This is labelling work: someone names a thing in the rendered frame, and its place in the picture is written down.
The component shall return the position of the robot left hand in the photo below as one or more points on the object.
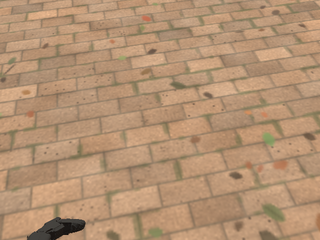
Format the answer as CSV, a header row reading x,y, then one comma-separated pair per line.
x,y
56,228

